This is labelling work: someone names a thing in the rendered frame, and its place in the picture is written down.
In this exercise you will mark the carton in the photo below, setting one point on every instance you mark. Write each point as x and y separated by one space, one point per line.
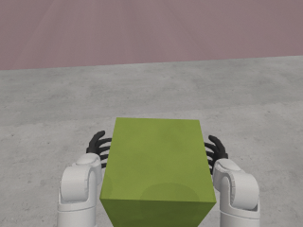
157 174

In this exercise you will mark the right robot forearm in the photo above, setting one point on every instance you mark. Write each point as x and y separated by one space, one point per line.
239 195

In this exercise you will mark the right robot hand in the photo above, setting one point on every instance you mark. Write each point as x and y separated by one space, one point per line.
219 151

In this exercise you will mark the left robot forearm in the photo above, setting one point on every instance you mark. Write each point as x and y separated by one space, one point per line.
78 192

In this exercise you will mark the left robot hand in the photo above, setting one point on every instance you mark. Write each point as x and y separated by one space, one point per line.
94 146

